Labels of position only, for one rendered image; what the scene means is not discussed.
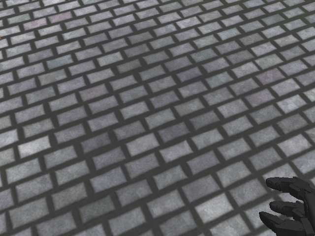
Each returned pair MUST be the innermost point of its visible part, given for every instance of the right robot hand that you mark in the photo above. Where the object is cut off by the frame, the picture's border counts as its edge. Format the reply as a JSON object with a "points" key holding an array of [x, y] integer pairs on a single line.
{"points": [[302, 213]]}

